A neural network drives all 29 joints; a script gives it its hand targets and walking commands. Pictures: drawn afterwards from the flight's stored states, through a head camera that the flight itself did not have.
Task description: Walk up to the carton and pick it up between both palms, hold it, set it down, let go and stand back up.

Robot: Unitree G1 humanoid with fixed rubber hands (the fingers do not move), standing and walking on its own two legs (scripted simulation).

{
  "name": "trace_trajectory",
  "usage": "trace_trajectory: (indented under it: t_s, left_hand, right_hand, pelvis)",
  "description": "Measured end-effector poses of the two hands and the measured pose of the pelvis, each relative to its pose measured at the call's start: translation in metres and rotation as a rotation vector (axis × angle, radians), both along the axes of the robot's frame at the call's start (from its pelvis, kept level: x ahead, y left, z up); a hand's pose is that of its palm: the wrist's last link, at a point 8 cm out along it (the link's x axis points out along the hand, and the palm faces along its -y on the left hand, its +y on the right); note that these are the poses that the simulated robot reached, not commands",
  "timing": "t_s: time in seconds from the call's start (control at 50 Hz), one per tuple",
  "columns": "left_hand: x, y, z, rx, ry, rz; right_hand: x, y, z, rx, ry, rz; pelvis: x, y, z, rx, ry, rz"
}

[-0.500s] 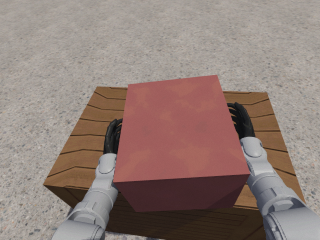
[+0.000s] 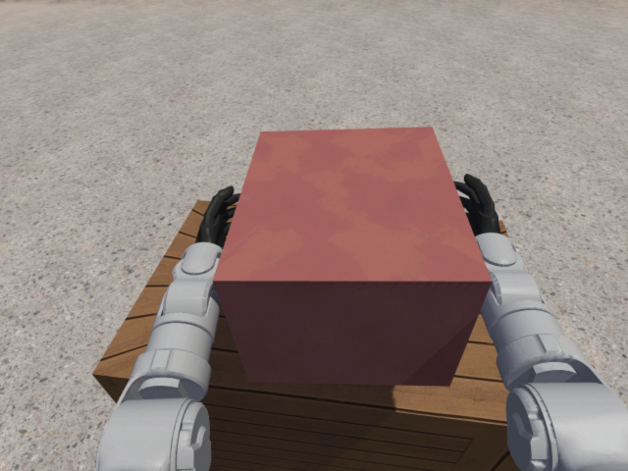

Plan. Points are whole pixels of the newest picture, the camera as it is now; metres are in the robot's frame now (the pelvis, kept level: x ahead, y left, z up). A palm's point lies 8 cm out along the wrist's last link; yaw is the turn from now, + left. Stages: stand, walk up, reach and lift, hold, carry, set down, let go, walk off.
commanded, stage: reach and lift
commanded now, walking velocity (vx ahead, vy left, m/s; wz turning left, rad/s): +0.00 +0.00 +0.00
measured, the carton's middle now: (346, 246) +0.41 -0.01 +0.10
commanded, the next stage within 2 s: hold in 1.06 s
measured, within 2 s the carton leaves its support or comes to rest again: neither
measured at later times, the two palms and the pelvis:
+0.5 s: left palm (203, 251) +0.37 +0.18 +0.14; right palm (479, 250) +0.37 -0.17 +0.14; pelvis +0.02 +0.02 +0.00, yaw +0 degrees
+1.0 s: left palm (197, 246) +0.36 +0.18 +0.15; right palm (480, 242) +0.37 -0.17 +0.15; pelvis +0.01 +0.02 +0.00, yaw +0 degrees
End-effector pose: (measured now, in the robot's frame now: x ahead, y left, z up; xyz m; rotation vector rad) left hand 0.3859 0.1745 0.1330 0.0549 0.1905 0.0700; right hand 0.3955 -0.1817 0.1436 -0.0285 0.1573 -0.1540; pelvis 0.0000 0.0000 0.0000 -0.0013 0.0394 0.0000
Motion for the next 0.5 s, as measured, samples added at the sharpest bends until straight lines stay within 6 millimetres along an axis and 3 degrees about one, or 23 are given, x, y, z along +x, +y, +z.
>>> trace_trajectory:
  t_s: [0.2, 0.5]
  left_hand:
    - [-0.017, 0.008, -0.016, 0.001, 0.029, 0.006]
    - [-0.019, 0.008, 0.004, 0.001, 0.024, -0.004]
  right_hand:
    - [-0.018, 0.009, -0.018, 0.027, 0.028, -0.007]
    - [-0.026, 0.009, -0.005, 0.029, 0.022, -0.022]
  pelvis:
    - [0.011, 0.007, 0.0, -0.012, -0.026, 0.008]
    - [0.015, 0.02, 0.0, -0.012, -0.042, -0.001]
